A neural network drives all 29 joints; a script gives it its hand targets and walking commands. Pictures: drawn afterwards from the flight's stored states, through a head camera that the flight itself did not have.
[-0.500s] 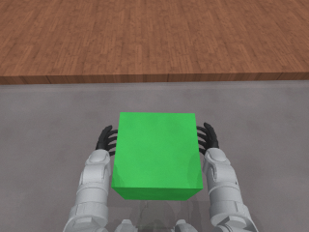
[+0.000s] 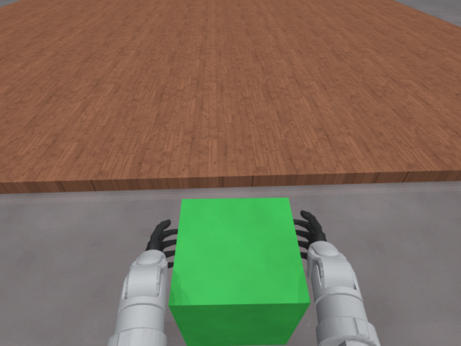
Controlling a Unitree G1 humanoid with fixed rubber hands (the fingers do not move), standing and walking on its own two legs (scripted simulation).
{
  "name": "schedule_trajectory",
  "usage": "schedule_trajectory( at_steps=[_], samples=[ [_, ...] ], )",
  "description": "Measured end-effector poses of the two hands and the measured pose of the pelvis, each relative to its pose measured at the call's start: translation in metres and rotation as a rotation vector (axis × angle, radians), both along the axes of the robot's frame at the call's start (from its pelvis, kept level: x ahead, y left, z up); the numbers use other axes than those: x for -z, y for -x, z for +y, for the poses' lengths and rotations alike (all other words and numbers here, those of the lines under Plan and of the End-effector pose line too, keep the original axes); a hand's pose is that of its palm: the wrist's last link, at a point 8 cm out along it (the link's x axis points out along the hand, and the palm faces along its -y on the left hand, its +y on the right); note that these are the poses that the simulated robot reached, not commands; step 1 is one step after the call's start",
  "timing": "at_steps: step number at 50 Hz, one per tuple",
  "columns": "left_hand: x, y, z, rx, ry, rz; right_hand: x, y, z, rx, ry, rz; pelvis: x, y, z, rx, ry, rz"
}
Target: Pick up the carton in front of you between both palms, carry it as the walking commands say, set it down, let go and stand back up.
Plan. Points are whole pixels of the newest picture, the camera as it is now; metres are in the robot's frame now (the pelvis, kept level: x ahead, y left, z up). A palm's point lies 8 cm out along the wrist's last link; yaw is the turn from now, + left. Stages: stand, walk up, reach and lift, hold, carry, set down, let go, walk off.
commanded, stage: reach and lift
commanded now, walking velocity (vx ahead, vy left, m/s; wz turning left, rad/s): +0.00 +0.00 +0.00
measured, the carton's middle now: (236, 274) +0.30 +0.00 -0.05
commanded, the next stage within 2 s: hold in 0.88 s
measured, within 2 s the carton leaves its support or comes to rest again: neither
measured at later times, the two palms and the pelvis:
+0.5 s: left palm (154, 251) +0.30 +0.15 +0.03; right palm (315, 243) +0.31 -0.15 +0.04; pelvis +0.01 +0.01 +0.01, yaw +0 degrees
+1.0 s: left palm (153, 249) +0.29 +0.15 +0.05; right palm (319, 240) +0.30 -0.15 +0.06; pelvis +0.01 +0.00 +0.01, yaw +0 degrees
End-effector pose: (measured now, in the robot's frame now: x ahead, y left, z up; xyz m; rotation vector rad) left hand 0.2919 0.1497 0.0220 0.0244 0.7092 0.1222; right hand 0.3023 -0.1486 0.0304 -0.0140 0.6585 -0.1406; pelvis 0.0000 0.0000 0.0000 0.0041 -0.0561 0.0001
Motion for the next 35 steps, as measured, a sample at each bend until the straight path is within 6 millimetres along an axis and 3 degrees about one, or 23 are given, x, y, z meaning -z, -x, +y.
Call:
schedule_trajectory(
  at_steps=[11,35],
  samples=[
    [-0.003,-0.003,0.001,0.001,0.007,-0.013,-0.003,-0.001,0.001,0.010,-0.003,-0.013,-0.001,0.006,0.003,0.000,0.001,-0.015],
    [-0.013,-0.009,0.001,0.021,-0.023,-0.007,-0.013,-0.007,0.001,-0.016,0.027,-0.006,-0.008,-0.015,0.004,0.003,0.000,-0.031]
  ],
)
